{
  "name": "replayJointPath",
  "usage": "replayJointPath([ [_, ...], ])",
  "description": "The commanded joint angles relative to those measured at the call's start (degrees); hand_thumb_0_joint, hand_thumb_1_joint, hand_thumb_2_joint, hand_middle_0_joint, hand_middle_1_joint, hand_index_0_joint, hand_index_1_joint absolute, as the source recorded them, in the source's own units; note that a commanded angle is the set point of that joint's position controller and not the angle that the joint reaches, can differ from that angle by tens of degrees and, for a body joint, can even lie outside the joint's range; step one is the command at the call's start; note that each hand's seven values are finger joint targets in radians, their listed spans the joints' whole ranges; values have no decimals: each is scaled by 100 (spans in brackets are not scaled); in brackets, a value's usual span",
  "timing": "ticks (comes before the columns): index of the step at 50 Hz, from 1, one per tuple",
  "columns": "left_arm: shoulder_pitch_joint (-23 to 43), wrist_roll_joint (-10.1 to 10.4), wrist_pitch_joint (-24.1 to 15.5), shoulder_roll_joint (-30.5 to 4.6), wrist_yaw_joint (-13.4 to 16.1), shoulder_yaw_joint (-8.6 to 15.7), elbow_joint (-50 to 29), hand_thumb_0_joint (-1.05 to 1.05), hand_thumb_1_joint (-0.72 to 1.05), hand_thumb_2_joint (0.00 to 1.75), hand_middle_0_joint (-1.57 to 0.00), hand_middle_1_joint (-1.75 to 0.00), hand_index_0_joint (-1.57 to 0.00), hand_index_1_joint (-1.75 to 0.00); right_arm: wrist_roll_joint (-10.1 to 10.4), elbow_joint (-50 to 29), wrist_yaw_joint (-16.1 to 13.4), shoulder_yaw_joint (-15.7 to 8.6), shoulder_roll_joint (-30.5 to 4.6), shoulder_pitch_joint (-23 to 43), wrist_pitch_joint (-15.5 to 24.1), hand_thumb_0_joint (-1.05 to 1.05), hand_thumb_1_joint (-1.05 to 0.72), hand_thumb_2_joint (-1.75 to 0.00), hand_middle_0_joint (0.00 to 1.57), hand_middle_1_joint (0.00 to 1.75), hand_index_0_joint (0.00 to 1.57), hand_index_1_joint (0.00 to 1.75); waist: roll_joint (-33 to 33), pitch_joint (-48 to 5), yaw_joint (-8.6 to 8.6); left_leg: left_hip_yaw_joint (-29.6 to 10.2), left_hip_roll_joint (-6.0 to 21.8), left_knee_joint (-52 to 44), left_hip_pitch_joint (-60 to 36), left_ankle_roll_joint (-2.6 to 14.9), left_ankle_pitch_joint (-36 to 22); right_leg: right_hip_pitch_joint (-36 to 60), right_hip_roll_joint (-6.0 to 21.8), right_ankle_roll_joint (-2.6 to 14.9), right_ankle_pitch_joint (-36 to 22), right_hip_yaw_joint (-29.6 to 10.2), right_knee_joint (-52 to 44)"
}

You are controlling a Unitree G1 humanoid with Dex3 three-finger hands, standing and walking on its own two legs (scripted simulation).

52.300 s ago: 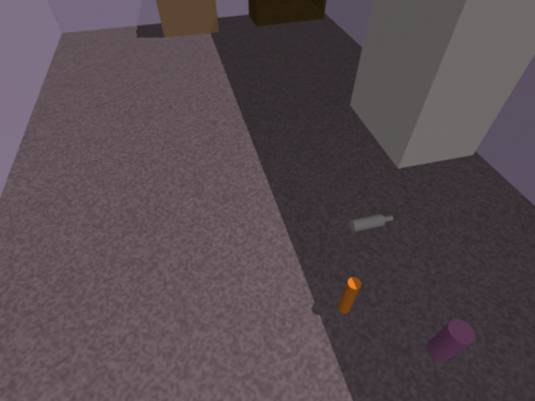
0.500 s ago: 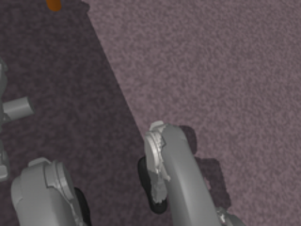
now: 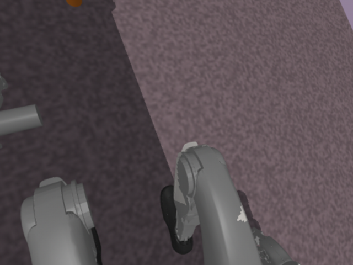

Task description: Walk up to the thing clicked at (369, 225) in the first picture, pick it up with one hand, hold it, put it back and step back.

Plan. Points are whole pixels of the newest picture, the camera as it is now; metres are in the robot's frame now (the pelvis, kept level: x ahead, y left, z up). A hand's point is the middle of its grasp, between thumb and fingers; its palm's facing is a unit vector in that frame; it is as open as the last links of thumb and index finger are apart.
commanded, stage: rest palm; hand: left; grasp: from above
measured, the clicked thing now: out of the picture +0.47 +0.32 -0.29
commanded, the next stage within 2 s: close in 0.76 s
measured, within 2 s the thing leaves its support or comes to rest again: neither
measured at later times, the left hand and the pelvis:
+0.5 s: hand out of the picture +0.47 +0.29 -0.25, palm faces -0.48 -0.13 -0.87, open 14.3 cm; pelvis +0.00 +0.00 -0.02, yaw -3 degrees
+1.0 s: hand (4, 123) +0.46 +0.29 -0.27, palm faces -0.46 -0.12 -0.88, open 13.8 cm; pelvis +0.00 +0.00 -0.02, yaw -4 degrees
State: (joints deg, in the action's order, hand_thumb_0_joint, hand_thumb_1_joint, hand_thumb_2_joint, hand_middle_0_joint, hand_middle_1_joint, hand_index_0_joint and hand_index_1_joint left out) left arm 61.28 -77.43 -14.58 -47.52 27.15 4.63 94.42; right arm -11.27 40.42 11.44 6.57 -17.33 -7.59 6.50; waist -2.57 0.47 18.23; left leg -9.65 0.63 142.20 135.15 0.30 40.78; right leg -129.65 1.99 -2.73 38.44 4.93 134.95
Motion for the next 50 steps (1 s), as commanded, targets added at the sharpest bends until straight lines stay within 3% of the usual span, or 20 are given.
replayJointPath([
  [1,2101,-80,31,-1650,675,401,-506,0,-54,101,-6,-99,-5,-100,-110,74,17,-312,-1662,-1273,75,0,-89,-90,20,30,20,30,2432,-3395,311,504,-44,-1401,-3096,67,-1328,1505,-313,405,-1455,686,-978],
  [2,1955,-127,68,-1741,775,491,-393,0,-56,103,-6,-98,-5,-100,-147,66,22,-283,-1700,-1292,91,0,-89,-90,20,30,20,30,2411,-3500,279,524,-49,-1367,-3177,70,-1397,1621,-318,390,-1518,686,-989],
  [4,1830,-163,142,-1559,851,397,-35,0,-54,101,-6,-98,-5,-99,-211,-17,79,-212,-1722,-1197,175,0,-89,-90,20,30,20,30,2262,-3203,447,553,-45,-1293,-2950,95,-1202,1570,-344,364,-1396,691,-974],
  [6,1822,-170,203,-2033,933,710,-7,0,-54,101,-6,-99,-5,-100,-263,34,94,-188,-1833,-1308,233,0,-89,-90,20,30,20,30,2323,-3175,458,550,-37,-1261,-2893,118,-1066,1624,-344,354,-1280,675,-992],
  [9,1736,-58,278,-2213,969,821,-73,0,-55,101,-6,-99,-5,-100,-306,-8,132,-139,-1866,-1249,317,0,-89,-90,20,30,20,30,2462,-3267,379,495,-8,-1266,-2859,100,-979,1693,-358,373,-1206,717,-941],
  [13,1556,91,328,-2098,805,775,-127,0,-55,100,-6,-98,-5,-99,-344,-7,182,-122,-1900,-1392,384,0,-89,-90,20,30,20,30,2398,-3331,478,487,13,-1105,-2848,108,-1183,1868,-376,353,-1436,715,-902],
  [15,1423,214,321,-2189,730,823,-233,0,-56,102,-6,-97,-4,-98,-381,67,199,-58,-1863,-1425,378,0,-89,-90,20,30,20,30,2403,-3451,428,444,29,-1052,-2837,104,-1385,2066,-394,339,-1612,745,-909],
  [18,1355,306,244,-2130,620,684,-220,0,-56,101,-6,-97,-4,-99,-375,83,229,35,-1820,-1394,398,0,-89,-90,20,30,20,30,2344,-3300,476,390,50,-963,-2760,91,-1418,2086,-421,361,-1671,774,-868],
  [21,1302,308,125,-2218,597,697,-270,0,-56,101,-6,-97,-4,-98,-409,98,251,76,-1913,-1425,399,0,-89,-90,20,30,20,30,2350,-3201,496,370,55,-902,-2746,68,-1454,2092,-428,383,-1671,813,-850],
  [23,1172,282,60,-2337,654,795,-419,0,-56,102,-6,-96,-4,-98,-411,105,254,38,-1970,-1465,374,0,-89,-90,20,30,20,30,2503,-3368,397,344,61,-980,-2933,31,-1610,2224,-444,392,-1771,835,-853],
  [24,1204,229,50,-2209,642,659,-227,0,-57,102,-7,-95,-4,-98,-436,88,283,127,-1906,-1436,381,0,-89,-90,20,30,20,30,2364,-3134,518,348,71,-909,-2798,50,-1495,2119,-453,382,-1699,851,-838],
  [26,1098,220,-16,-2353,766,789,-374,0,-57,104,-7,-95,-4,-98,-420,114,278,63,-1946,-1407,365,0,-89,-90,20,30,20,30,2603,-3339,373,300,82,-1053,-3021,0,-1511,2157,-471,395,-1687,894,-823],
  [27,1202,148,-7,-2150,765,598,-178,0,-56,103,-7,-95,-4,-97,-441,86,311,104,-1935,-1369,389,0,-89,-90,20,30,20,30,2502,-3113,532,303,93,-967,-2952,10,-1480,1966,-468,383,-1684,907,-779],
  [28,1292,158,-48,-2254,846,718,-354,0,-56,103,-6,-95,-4,-98,-463,126,300,71,-1989,-1363,390,0,-89,-90,20,30,20,30,2599,-3187,488,264,95,-1044,-2976,0,-1484,2001,-481,383,-1688,953,-796],
  [34,1429,32,34,-2105,1123,549,15,0,-57,105,-7,-95,-4,-98,-502,98,364,121,-2053,-1202,506,0,-89,-90,20,30,20,30,2502,-2850,622,252,99,-1026,-2847,13,-1318,1894,-498,359,-1623,958,-803],
  [39,1460,26,120,-2005,1157,442,318,0,-54,101,-7,-97,-6,-99,-525,62,449,213,-2079,-1001,662,0,-89,-90,20,30,20,30,2398,-2432,748,160,108,-1041,-2737,12,-991,1633,-455,320,-1338,1039,-748],
  [43,1562,84,168,-2199,1200,531,78,0,-54,101,-7,-99,-6,-101,-523,63,482,238,-2132,-1040,734,0,-90,-90,20,30,20,30,2555,-2841,691,148,131,-1058,-2947,-2,-1265,1940,-484,321,-1588,1008,-797],
  [46,1407,150,237,-1948,1153,311,398,0,-40,94,-15,-97,-15,-97,-520,57,516,299,-2064,-902,806,0,-89,-90,20,30,20,30,2382,-2557,779,189,117,-942,-2707,26,-1065,1918,-483,302,-1484,1004,-801],
  [48,1650,164,223,-2234,1187,461,45,0,-37,93,-17,-96,-17,-95,-489,82,502,263,-2156,-979,795,0,-89,-90,20,30,20,30,2578,-2840,700,170,127,-1013,-2839,14,-1171,1990,-505,328,-1542,1001,-855],
  [50,1546,167,258,-2188,1167,447,85,0,-37,89,-18,-93,-18,-92,-508,81,528,224,-2200,-1003,831,0,-89,-90,20,30,20,30,2768,-2837,703,132,149,-1050,-3091,-33,-1363,1957,-482,330,-1661,1021,-777],
])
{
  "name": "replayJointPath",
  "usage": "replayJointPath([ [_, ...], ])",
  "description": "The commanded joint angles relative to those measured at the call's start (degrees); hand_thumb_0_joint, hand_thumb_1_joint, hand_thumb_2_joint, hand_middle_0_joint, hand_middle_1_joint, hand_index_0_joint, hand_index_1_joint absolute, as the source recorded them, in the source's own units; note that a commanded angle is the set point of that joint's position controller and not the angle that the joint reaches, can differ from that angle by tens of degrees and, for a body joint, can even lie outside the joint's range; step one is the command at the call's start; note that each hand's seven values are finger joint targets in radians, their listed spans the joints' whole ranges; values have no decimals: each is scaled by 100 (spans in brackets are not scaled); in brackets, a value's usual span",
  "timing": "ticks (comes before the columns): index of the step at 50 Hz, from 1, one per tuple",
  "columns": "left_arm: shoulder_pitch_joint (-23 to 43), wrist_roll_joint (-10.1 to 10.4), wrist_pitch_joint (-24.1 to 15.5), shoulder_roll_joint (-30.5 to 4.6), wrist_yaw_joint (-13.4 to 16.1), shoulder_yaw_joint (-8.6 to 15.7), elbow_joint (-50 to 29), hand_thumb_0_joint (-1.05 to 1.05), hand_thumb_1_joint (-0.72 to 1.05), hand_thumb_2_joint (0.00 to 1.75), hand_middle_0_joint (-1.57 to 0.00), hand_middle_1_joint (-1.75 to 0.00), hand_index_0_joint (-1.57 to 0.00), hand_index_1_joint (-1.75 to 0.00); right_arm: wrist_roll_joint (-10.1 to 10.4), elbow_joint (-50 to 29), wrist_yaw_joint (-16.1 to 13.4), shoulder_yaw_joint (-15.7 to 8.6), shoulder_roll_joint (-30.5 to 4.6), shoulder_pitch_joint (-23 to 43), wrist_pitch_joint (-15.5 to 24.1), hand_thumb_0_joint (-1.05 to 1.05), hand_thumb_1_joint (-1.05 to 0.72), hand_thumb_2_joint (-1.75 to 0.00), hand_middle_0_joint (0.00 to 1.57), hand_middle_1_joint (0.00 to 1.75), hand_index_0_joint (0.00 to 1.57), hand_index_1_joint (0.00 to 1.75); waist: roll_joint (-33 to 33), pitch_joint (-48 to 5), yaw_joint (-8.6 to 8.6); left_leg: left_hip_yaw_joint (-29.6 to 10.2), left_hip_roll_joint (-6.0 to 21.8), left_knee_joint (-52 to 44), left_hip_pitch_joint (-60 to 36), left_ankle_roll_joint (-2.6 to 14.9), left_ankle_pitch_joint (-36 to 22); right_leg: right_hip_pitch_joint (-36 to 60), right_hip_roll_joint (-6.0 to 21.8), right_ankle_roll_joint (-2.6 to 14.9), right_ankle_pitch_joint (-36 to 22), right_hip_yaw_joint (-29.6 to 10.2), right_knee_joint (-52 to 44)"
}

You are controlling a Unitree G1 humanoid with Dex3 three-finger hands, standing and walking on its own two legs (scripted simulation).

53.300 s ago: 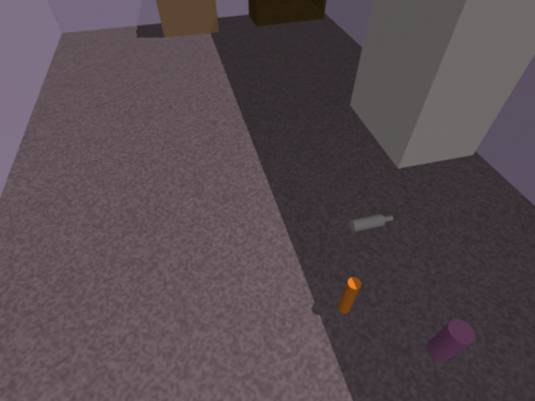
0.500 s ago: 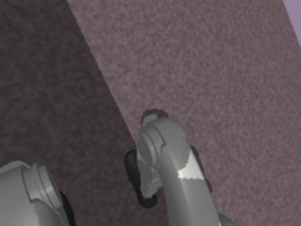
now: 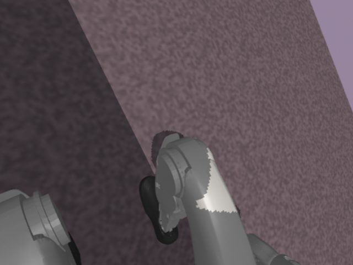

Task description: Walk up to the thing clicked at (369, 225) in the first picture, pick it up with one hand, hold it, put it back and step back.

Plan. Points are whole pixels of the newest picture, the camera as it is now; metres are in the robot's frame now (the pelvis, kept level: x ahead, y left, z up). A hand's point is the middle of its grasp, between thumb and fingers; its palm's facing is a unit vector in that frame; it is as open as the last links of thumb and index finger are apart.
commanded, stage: close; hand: left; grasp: from above
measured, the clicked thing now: out of the picture +0.44 +0.35 -0.27
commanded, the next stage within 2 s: settle in 1.54 s
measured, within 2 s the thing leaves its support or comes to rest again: leaves its support in 1.98 s
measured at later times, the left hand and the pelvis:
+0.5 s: hand out of the picture +0.44 +0.32 -0.25, palm faces -0.45 -0.16 -0.88, open 12.1 cm; pelvis +0.00 +0.00 +0.00, yaw -1 degrees
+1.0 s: hand out of the picture +0.43 +0.32 -0.25, palm faces -0.45 -0.14 -0.88, open 9.6 cm; pelvis -0.01 +0.00 +0.01, yaw -1 degrees
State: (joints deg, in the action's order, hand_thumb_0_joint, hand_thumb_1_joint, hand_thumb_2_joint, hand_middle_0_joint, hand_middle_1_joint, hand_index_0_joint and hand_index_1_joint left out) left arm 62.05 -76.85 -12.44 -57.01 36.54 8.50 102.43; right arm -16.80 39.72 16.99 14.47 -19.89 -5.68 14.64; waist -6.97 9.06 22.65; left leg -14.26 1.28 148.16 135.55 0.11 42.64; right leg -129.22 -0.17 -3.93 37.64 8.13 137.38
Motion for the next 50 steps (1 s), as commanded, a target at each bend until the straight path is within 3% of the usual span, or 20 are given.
replayJointPath([
  [1,1434,116,42,-1249,253,91,-642,0,-37,88,-17,-93,-17,-93,45,139,-10,-482,-1878,-1172,15,0,-89,-90,20,30,20,30,3134,-3727,253,559,92,-1631,-3102,-24,-1616,1966,-275,453,-1640,725,-986],
  [2,1268,130,74,-1053,226,-42,-458,0,-36,87,-18,-93,-18,-92,38,106,18,-449,-1847,-1116,24,0,-89,-90,20,30,20,30,3005,-3627,299,572,94,-1577,-3045,-11,-1619,1948,-292,441,-1672,722,-970],
  [3,1358,172,40,-1185,270,57,-617,0,-36,87,-17,-93,-18,-92,45,141,10,-455,-1871,-1171,19,0,-89,-90,20,30,20,30,3061,-3722,285,556,97,-1620,-3055,-14,-1700,2043,-312,443,-1720,743,-1026],
  [11,1348,208,41,-1444,260,99,-587,0,-25,82,-27,-87,-28,-86,83,85,39,-398,-1985,-1111,115,0,-89,-90,20,30,20,30,3027,-3459,285,546,97,-1634,-2876,2,-1413,2039,-290,447,-1498,721,-1052],
  [14,1353,227,51,-1506,244,163,-641,0,-24,78,-28,-84,-28,-83,95,113,21,-449,-2036,-1207,113,0,-89,-90,20,30,20,30,3053,-3678,252,565,96,-1616,-2939,2,-1546,2161,-302,449,-1597,704,-1063],
  [17,1290,253,66,-1409,190,124,-583,0,-21,76,-30,-83,-31,-82,80,52,51,-390,-1963,-1243,115,0,-89,-90,20,30,20,30,2929,-3598,324,541,109,-1586,-2914,15,-1628,2214,-303,426,-1695,732,-1084],
  [18,1295,272,71,-1433,188,119,-680,0,-20,76,-30,-82,-31,-81,95,92,27,-461,-2026,-1225,98,0,-89,-90,20,30,20,30,3066,-3745,267,550,112,-1623,-2984,2,-1623,2220,-331,453,-1670,715,-1106],
  [19,1274,282,75,-1282,140,11,-465,0,-18,75,-32,-82,-33,-81,89,91,32,-441,-1979,-1223,120,0,-89,-90,20,30,20,30,2998,-3493,366,557,103,-1592,-2899,8,-1499,2115,-291,440,-1582,721,-1077],
  [20,1328,322,46,-1399,132,112,-797,0,-17,75,-33,-82,-34,-81,94,93,17,-465,-1998,-1282,99,0,-89,-90,20,30,20,30,3078,-3739,291,541,118,-1658,-2988,-1,-1587,2236,-330,452,-1635,731,-1154],
  [21,1246,340,64,-1304,109,39,-572,0,-17,76,-34,-82,-35,-81,140,126,5,-427,-1940,-1191,109,0,-89,-90,20,30,20,30,3034,-3615,258,518,115,-1621,-2951,-12,-1529,2121,-295,453,-1599,733,-1093],
  [26,1102,326,-36,-1216,35,-63,-520,0,-10,69,-38,-77,-40,-76,105,46,2,-376,-1900,-1243,48,0,-89,-90,20,30,20,30,2740,-3433,325,581,93,-1589,-2713,55,-1474,2203,-332,426,-1568,737,-1205],
  [29,1287,310,-136,-1393,83,18,-794,0,-7,69,-40,-76,-41,-75,129,51,-21,-416,-1989,-1208,49,0,-89,-90,20,30,20,30,2982,-3633,234,523,111,-1633,-2985,4,-1609,2153,-311,447,-1631,745,-1128],
  [32,1158,255,-144,-1190,142,-125,-522,0,0,66,-45,-74,-47,-72,104,22,-14,-357,-1920,-1133,43,0,-89,-90,20,30,20,30,2784,-3338,350,544,108,-1637,-2808,20,-1401,2110,-342,432,-1502,762,-1174],
  [36,1401,167,-161,-1521,273,-8,-915,0,3,63,-47,-72,-49,-70,98,20,-74,-470,-2066,-1092,54,0,-89,-90,20,30,20,30,3158,-3546,225,521,128,-1796,-3053,-34,-1284,2025,-309,474,-1342,747,-1204],
  [37,1257,145,-112,-1382,286,-47,-577,0,3,61,-47,-72,-49,-69,78,13,-66,-442,-2039,-1106,58,0,-89,-90,20,30,20,30,3016,-3420,299,481,131,-1772,-3001,-31,-1266,1970,-299,462,-1368,767,-1158],
  [40,1165,200,-83,-1217,321,-136,-465,0,8,61,-50,-69,-52,-67,85,16,-47,-423,-2047,-1111,83,0,-89,-90,20,30,20,30,2836,-3289,395,505,125,-1735,-2881,-7,-1329,2036,-315,432,-1464,746,-1209],
  [43,1223,201,-39,-1452,378,7,-532,0,13,59,-55,-68,-57,-66,72,14,-68,-423,-2024,-1124,85,0,-89,-90,20,30,20,30,2887,-3459,287,515,133,-1768,-2901,-7,-1331,2198,-336,446,-1457,728,-1278],
  [47,1219,266,9,-1210,281,-167,-517,0,19,56,-59,-66,-61,-64,68,-8,-23,-422,-2035,-1029,145,0,-89,-90,20,30,20,30,2960,-3278,403,504,143,-1738,-2950,-27,-1288,2055,-310,433,-1440,754,-1208],
  [48,1299,283,-10,-1353,309,-34,-642,0,21,55,-60,-66,-62,-63,65,25,-23,-382,-1998,-1107,147,0,-89,-90,20,30,20,30,2960,-3455,355,473,149,-1745,-3017,-29,-1440,2152,-318,428,-1552,778,-1227],
  [50,1303,332,-17,-1371,307,-49,-689,0,22,53,-62,-64,-64,-61,95,51,-25,-385,-2031,-1080,162,0,-89,-90,20,30,20,30,2998,-3521,328,493,139,-1720,-3019,-29,-1510,2242,-302,431,-1628,743,-1202],
])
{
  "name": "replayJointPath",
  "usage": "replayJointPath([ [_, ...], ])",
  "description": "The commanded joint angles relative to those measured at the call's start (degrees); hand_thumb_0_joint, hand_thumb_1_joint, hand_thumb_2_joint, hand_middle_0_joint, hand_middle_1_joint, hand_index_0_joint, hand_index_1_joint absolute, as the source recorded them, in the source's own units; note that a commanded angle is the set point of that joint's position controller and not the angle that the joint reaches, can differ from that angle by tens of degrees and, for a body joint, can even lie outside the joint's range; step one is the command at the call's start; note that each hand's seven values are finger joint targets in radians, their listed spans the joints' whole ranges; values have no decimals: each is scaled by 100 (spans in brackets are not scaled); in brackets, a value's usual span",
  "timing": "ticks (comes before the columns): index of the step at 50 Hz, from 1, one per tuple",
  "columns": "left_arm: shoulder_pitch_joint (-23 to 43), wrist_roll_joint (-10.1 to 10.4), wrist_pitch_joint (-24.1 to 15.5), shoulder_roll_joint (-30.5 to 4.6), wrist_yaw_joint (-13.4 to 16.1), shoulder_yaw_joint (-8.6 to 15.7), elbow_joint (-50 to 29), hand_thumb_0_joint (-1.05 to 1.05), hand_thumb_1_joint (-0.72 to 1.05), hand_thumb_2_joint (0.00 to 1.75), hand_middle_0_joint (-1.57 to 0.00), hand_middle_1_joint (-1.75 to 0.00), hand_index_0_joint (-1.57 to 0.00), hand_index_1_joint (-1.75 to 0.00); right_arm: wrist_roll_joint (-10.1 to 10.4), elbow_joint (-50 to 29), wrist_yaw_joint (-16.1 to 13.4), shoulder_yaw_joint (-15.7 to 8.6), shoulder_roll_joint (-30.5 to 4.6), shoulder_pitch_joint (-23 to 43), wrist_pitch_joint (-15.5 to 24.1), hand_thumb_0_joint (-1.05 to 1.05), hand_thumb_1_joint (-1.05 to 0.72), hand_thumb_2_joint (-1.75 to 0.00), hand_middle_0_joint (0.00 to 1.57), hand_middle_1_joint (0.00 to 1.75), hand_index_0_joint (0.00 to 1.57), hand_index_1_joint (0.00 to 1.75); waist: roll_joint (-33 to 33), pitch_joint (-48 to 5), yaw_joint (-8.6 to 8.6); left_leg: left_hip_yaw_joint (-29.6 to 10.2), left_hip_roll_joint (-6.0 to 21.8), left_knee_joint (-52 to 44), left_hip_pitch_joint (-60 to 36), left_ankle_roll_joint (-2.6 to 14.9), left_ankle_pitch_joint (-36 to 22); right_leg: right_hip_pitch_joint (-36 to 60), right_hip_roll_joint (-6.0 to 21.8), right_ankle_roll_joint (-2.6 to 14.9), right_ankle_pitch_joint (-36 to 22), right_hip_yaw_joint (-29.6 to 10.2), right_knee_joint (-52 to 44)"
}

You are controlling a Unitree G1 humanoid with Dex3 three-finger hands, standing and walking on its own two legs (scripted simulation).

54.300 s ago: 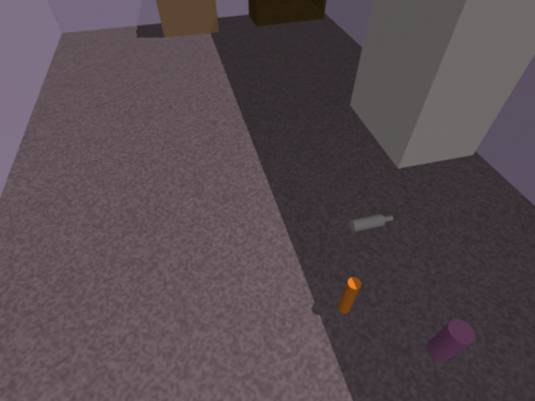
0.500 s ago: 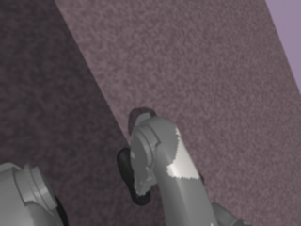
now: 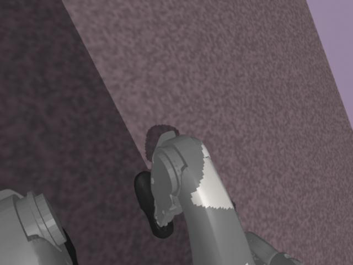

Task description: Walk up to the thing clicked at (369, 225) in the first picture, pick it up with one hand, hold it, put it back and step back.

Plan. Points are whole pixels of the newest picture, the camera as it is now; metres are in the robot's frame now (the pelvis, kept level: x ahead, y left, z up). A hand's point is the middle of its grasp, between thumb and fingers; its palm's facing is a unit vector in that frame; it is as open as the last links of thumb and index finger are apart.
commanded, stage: close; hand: left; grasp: from above
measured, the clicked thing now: out of the picture +0.44 +0.35 -0.27
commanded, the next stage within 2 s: settle in 0.54 s
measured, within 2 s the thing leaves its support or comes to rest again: leaves its support in 0.98 s
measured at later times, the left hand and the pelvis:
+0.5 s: hand out of the picture +0.44 +0.32 -0.26, palm faces -0.45 -0.16 -0.88, open 8.8 cm; pelvis +0.00 +0.00 +0.00, yaw +0 degrees
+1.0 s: hand out of the picture +0.45 +0.33 -0.25, palm faces -0.43 -0.16 -0.89, open 8.7 cm; pelvis +0.00 +0.00 +0.00, yaw +0 degrees
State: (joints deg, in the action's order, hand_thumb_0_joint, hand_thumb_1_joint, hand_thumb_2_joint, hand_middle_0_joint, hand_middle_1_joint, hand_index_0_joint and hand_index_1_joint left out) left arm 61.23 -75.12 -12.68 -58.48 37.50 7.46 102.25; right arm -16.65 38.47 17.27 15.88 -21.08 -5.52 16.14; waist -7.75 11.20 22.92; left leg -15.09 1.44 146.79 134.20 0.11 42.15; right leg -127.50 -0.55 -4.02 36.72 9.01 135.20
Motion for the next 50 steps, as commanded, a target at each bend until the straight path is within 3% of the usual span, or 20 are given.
replayJointPath([
  [1,1324,154,34,-1130,176,-45,-530,0,23,54,-63,-63,-65,-61,94,181,-57,-560,-1914,-1073,22,0,-89,-90,20,30,20,30,3055,-3581,344,622,117,-1555,-2805,-17,-1357,2073,-272,438,-1481,622,-1008],
  [4,1447,196,38,-1293,154,57,-702,0,27,50,-65,-62,-68,-59,123,188,-59,-545,-1933,-1127,7,0,-89,-90,20,30,20,30,3078,-3664,294,599,111,-1590,-2779,-14,-1342,2009,-252,447,-1415,638,-1011],
  [10,1179,171,59,-1158,54,-17,-538,0,33,50,-69,-61,-72,-58,136,139,-34,-515,-1854,-1094,3,0,-89,-90,20,30,20,30,2969,-3529,279,575,119,-1600,-2801,-25,-1368,1980,-264,440,-1442,663,-992],
  [12,1331,177,21,-1407,78,199,-863,0,37,51,-73,-59,-76,-57,129,131,-56,-562,-1915,-1208,-42,0,-89,-90,20,30,20,30,3218,-3937,180,548,116,-1669,-2999,-45,-1571,2074,-259,473,-1549,668,-989],
  [17,1271,172,26,-1154,43,4,-565,0,44,52,-79,-59,-81,-56,124,129,-51,-568,-1904,-1132,-43,0,-89,-90,20,30,20,30,3064,-3541,333,602,121,-1592,-2784,-21,-1392,1946,-281,457,-1449,652,-999],
  [18,1289,170,0,-1396,87,192,-695,0,45,51,-79,-58,-81,-56,125,115,-70,-549,-1919,-1215,-71,0,-89,-90,20,30,20,30,3028,-3676,280,601,116,-1631,-2771,-7,-1461,2085,-297,454,-1490,659,-1082],
  [20,1214,127,21,-1373,45,121,-575,0,48,50,-82,-57,-85,-54,124,114,-90,-558,-1936,-1232,-96,0,-89,-90,20,30,20,30,2974,-3621,301,668,104,-1589,-2703,17,-1456,2146,-301,458,-1490,608,-1077],
  [22,1342,121,4,-1490,60,215,-873,0,50,51,-83,-57,-85,-55,129,101,-108,-567,-1935,-1244,-99,0,-89,-90,20,30,20,30,3198,-3923,198,590,122,-1626,-3012,-28,-1664,2063,-278,476,-1585,649,-1002],
  [23,1307,111,36,-1356,36,79,-564,0,51,52,-85,-58,-87,-55,146,111,-114,-554,-1928,-1189,-95,0,-89,-90,20,30,20,30,3127,-3691,293,589,127,-1617,-2915,-31,-1477,2000,-260,476,-1473,628,-974],
  [31,1241,121,2,-1451,-6,107,-563,0,64,53,-95,-55,-97,-53,125,26,-153,-514,-1981,-1188,-104,0,-89,-90,20,30,20,30,2932,-3472,308,585,113,-1631,-2736,-2,-1279,1916,-242,445,-1304,658,-1028],
  [33,1092,124,-11,-1534,22,182,-616,0,58,49,-94,-57,-97,-54,104,-22,-188,-539,-1992,-1178,-145,0,-91,-90,20,30,20,30,3017,-3700,194,611,107,-1672,-2778,0,-1402,2119,-290,466,-1397,635,-1092],
  [36,1290,111,27,-1502,-30,139,-793,0,54,47,-93,-52,-95,-49,96,-25,-168,-542,-1962,-1266,-148,0,-90,-90,20,30,20,30,3088,-3735,282,621,115,-1614,-2861,8,-1495,2078,-281,458,-1493,629,-1039],
  [39,1270,212,70,-1555,-41,234,-1047,0,54,48,-94,-49,-95,-47,157,-27,-210,-600,-1963,-1215,-164,0,-90,-90,20,30,20,30,3313,-4088,102,606,122,-1688,-3059,-43,-1634,2121,-277,493,-1571,623,-1036],
  [42,1436,194,128,-1359,-139,77,-1079,0,56,48,-96,-47,-98,-46,186,12,-189,-625,-1898,-1213,-161,0,-91,-90,20,30,20,30,3292,-3816,213,638,121,-1651,-2960,-35,-1410,1874,-255,496,-1426,611,-983],
  [44,1653,201,79,-1686,-148,354,-1932,0,57,51,-97,-47,-98,-46,219,-2,-185,-723,-1930,-1277,-169,0,-90,-90,20,30,20,30,3721,-4354,7,659,103,-1691,-3290,-68,-1648,1939,-243,525,-1530,605,-990],
  [45,1418,232,95,-1591,-155,348,-1862,0,58,50,-98,-46,-99,-45,239,13,-177,-735,-1883,-1208,-166,0,-91,-90,20,30,20,30,3823,-4520,-108,618,114,-1750,-3471,-112,-1746,1932,-212,560,-1573,599,-918],
  [46,1302,197,116,-1381,-202,245,-1837,0,59,48,-99,-45,-100,-44,231,7,-140,-767,-1837,-1183,-156,0,-90,-90,20,30,20,30,3810,-4467,-62,660,108,-1686,-3475,-107,-1844,1863,-225,550,-1652,606,-899],
  [48,1280,247,135,-1308,-210,255,-2085,0,59,46,-98,-44,-100,-43,307,-16,-126,-823,-1788,-1173,-187,0,-90,-90,20,30,20,30,3722,-4604,-137,722,86,-1732,-3351,-80,-1859,1980,-260,550,-1706,574,-966],
  [49,1332,286,121,-1421,-202,399,-2337,0,61,48,-100,-43,-101,-43,328,54,-126,-910,-1790,-1221,-217,0,-90,-90,20,30,20,30,3871,-4811,-190,763,74,-1738,-3404,-83,-1910,2006,-244,564,-1749,545,-972],
  [50,1317,278,150,-1213,-255,260,-2451,0,62,48,-101,-45,-102,-43,362,98,-105,-939,-1706,-1274,-224,0,-90,-90,20,30,20,30,3931,-4851,-248,816,63,-1707,-3455,-80,-1975,1963,-238,572,-1810,502,-958],
])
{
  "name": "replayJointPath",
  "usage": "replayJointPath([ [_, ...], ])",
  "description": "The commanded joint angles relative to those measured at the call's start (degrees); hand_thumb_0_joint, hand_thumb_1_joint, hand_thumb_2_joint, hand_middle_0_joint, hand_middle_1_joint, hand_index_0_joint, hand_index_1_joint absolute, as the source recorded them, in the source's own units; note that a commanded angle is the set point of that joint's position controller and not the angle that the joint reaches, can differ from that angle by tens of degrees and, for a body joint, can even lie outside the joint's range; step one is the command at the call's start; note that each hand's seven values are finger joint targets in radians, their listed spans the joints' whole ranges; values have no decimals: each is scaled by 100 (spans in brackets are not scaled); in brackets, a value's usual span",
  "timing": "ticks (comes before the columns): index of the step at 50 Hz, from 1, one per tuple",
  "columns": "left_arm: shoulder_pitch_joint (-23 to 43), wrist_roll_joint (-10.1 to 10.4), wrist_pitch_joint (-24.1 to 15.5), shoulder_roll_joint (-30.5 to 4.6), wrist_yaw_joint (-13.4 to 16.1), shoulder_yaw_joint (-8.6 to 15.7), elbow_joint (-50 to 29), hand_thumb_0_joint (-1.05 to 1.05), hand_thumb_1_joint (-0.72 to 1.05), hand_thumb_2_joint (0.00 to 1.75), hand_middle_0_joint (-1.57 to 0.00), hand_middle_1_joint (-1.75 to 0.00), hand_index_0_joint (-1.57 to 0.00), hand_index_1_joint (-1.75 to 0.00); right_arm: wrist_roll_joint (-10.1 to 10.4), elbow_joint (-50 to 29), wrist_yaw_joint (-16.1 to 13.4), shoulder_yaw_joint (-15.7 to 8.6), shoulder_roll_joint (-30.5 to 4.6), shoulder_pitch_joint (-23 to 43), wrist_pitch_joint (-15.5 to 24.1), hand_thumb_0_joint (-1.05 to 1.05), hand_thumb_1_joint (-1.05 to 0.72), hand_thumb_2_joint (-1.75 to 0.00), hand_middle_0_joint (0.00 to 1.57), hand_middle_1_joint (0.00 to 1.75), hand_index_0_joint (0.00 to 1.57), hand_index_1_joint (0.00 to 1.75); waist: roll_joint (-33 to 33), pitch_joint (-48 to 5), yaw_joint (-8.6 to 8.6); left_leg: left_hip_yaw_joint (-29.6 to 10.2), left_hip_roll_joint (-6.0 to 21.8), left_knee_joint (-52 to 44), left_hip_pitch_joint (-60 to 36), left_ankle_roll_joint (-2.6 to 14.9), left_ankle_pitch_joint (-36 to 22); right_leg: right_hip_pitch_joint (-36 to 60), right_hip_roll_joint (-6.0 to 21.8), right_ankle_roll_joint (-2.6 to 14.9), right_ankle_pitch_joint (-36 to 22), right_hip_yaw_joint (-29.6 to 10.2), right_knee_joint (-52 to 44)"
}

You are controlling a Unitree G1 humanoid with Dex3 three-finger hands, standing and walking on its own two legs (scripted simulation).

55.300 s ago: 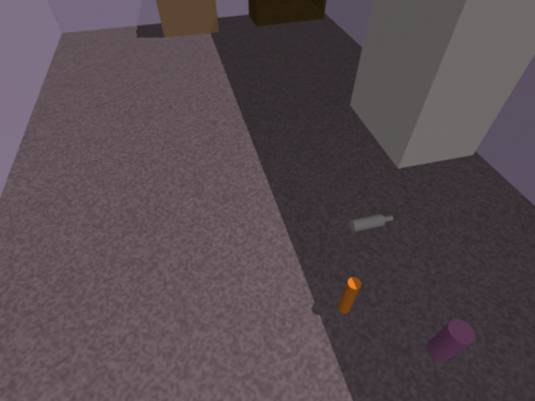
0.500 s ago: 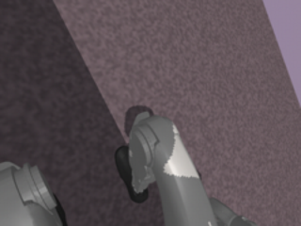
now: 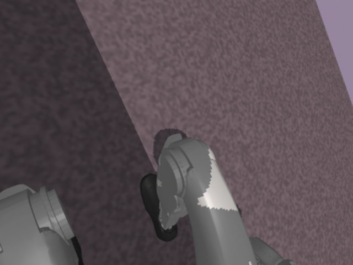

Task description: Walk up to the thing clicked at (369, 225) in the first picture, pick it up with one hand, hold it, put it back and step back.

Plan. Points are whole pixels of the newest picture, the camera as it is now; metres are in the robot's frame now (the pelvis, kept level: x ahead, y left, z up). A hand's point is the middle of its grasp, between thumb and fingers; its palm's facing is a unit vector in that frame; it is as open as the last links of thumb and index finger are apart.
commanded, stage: settle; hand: left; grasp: from above
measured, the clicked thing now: out of the picture +0.45 +0.36 -0.27
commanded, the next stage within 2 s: lift in 0.58 s
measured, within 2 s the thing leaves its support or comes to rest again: neither
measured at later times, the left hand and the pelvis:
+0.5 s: hand out of the picture +0.43 +0.34 -0.16, palm faces -0.47 -0.12 -0.87, open 8.7 cm; pelvis +0.00 -0.01 +0.02, yaw +5 degrees
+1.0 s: hand out of the picture +0.41 +0.33 -0.09, palm faces -0.47 -0.12 -0.87, open 8.7 cm; pelvis -0.01 -0.01 +0.06, yaw +8 degrees
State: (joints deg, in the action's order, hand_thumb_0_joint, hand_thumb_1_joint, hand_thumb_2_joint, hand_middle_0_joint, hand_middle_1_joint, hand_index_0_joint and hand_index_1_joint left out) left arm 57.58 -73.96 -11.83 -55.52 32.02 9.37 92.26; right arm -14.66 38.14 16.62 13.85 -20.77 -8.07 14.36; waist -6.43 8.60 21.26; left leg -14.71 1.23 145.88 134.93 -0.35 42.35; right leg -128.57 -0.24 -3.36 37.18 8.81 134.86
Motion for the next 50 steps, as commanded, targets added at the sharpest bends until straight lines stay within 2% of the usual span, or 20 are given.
replayJointPath([
  [1,1681,190,83,-1398,257,39,-1555,0,64,48,-102,-45,-103,-44,175,227,-17,-773,-1697,-1029,-59,0,-90,-90,20,30,20,30,3822,-4637,-104,779,81,-1641,-3571,-51,-2053,1994,-255,522,-1880,529,-902],
  [7,1679,317,300,-912,45,-47,-1862,0,72,52,-108,-46,-109,-45,408,296,-10,-1054,-1554,-1137,-256,0,-90,-90,20,30,20,30,3540,-4821,-236,922,21,-1791,-3293,38,-1868,1845,-232,530,-1771,404,-1076],
  [8,1660,300,344,-742,-63,-180,-1687,0,73,51,-108,-46,-110,-45,437,328,2,-1078,-1493,-1162,-269,0,-90,-90,20,30,20,30,3474,-4649,-167,936,22,-1759,-3234,59,-1746,1744,-242,534,-1659,365,-1072],
  [11,1618,377,397,-539,-293,-235,-1967,0,79,58,-115,-48,-115,-48,535,219,-57,-1186,-1458,-1134,-377,0,-90,-90,20,30,20,30,3347,-4932,-346,934,-21,-1999,-3302,74,-1577,1772,-187,549,-1478,326,-1164],
  [14,1683,422,421,-463,-521,-238,-2039,0,81,60,-116,-49,-116,-49,596,253,-107,-1291,-1440,-1196,-478,0,-90,-90,20,30,20,30,3171,-4949,-359,886,-41,-2071,-3411,62,-1682,1593,-122,539,-1522,309,-1129],
  [15,1739,418,415,-333,-627,-301,-2034,0,81,60,-116,-49,-116,-48,621,209,-114,-1287,-1404,-1256,-506,0,-90,-90,20,30,20,30,3134,-4884,-275,886,-68,-2084,-3417,66,-1702,1597,-107,532,-1542,277,-1151],
  [16,1729,443,397,-185,-729,-414,-2056,0,79,61,-116,-49,-116,-49,654,208,-129,-1297,-1342,-1218,-546,0,-90,-90,20,30,20,30,3057,-4885,-322,911,-59,-2116,-3403,80,-1645,1597,-120,545,-1492,253,-1200],
  [17,1830,438,377,-227,-791,-400,-2110,0,80,64,-117,-49,-117,-50,653,222,-161,-1296,-1333,-1251,-575,0,-90,-90,20,30,20,30,2965,-4848,-285,950,-80,-2093,-3341,98,-1628,1639,-102,529,-1482,225,-1263],
  [21,1826,469,266,-425,-910,-293,-2279,0,76,65,-115,-50,-115,-51,694,123,-296,-1328,-1237,-1224,-731,0,-91,-90,20,30,20,30,2757,-5104,-454,1129,-126,-2098,-3178,151,-1561,2020,-111,529,-1454,95,-1439],
  [23,1800,446,224,-433,-989,-292,-2250,0,76,65,-114,-50,-114,-51,686,101,-353,-1326,-1215,-1322,-771,0,-90,-90,20,30,20,30,2532,-5089,-389,1183,-153,-2053,-3086,176,-1623,2210,-95,501,-1519,52,-1508],
  [26,1926,431,138,-667,-1016,-120,-2536,0,75,65,-113,-51,-112,-52,696,97,-458,-1378,-1220,-1347,-846,0,-90,-90,20,30,20,30,2662,-5283,-509,1220,-162,-2119,-3157,156,-1701,2265,-68,516,-1531,13,-1540],
  [29,1895,351,100,-630,-1037,-125,-2469,0,73,67,-111,-51,-110,-52,689,68,-527,-1433,-1216,-1382,-904,0,-90,-90,20,30,20,30,2621,-5223,-454,1182,-154,-2193,-3300,140,-1574,2172,-73,550,-1378,26,-1586],
  [34,1805,382,119,-680,-1052,-29,-2609,0,74,60,-113,-52,-113,-52,720,48,-634,-1486,-1166,-1383,-953,0,-93,-91,20,30,20,30,2809,-5335,-631,1229,-161,-2372,-3426,133,-1474,2137,-32,552,-1266,-18,-1655],
  [35,1798,417,146,-582,-1090,-98,-2695,0,66,67,-106,-44,-105,-46,744,43,-636,-1507,-1138,-1382,-964,0,-88,-89,20,30,20,30,2915,-5587,-641,1227,-139,-2435,-3579,125,-1511,2228,-48,568,-1304,-39,-1632],
  [36,1814,417,176,-651,-1107,-38,-2740,0,72,61,-111,-52,-112,-53,777,85,-664,-1560,-1174,-1385,-988,0,-93,-91,20,30,20,30,2959,-5655,-713,1204,-148,-2527,-3661,118,-1499,2094,-31,574,-1299,-22,-1620],
  [37,1691,452,219,-559,-1149,-63,-2686,0,67,65,-105,-44,-104,-45,794,58,-671,-1591,-1168,-1427,-997,0,-88,-89,20,30,20,30,2988,-5515,-682,1187,-158,-2616,-3690,107,-1522,2086,-7,566,-1331,-11,-1645],
  [38,1745,489,249,-587,-1195,-60,-2802,0,71,59,-109,-52,-110,-52,825,56,-682,-1624,-1162,-1414,-1024,0,-92,-91,20,30,20,30,2938,-5642,-736,1184,-156,-2690,-3724,116,-1443,2085,-16,585,-1257,-16,-1677],
  [42,1555,633,336,-436,-1480,-156,-2930,0,79,61,-114,-50,-115,-49,906,103,-744,-1684,-1104,-1484,-1096,0,-91,-90,20,30,20,30,2776,-5562,-775,1252,-174,-2763,-3756,154,-1470,2217,2,576,-1283,-104,-1845],
  [45,1175,692,382,-393,-1640,-132,-3313,0,77,65,-113,-52,-114,-51,990,65,-814,-1781,-1041,-1473,-1189,0,-91,-90,20,30,20,30,2685,-5836,-948,1300,-175,-2954,-3927,172,-1529,2467,14,557,-1338,-164,-1993],
  [50,1062,912,400,-244,-1871,-185,-4211,0,75,65,-110,-53,-111,-52,1092,-62,-948,-1917,-1003,-1425,-1286,0,-90,-90,20,30,20,30,2577,-5859,-979,1239,-170,-3257,-4187,172,-1378,2575,56,547,-1222,-241,-2290],
])
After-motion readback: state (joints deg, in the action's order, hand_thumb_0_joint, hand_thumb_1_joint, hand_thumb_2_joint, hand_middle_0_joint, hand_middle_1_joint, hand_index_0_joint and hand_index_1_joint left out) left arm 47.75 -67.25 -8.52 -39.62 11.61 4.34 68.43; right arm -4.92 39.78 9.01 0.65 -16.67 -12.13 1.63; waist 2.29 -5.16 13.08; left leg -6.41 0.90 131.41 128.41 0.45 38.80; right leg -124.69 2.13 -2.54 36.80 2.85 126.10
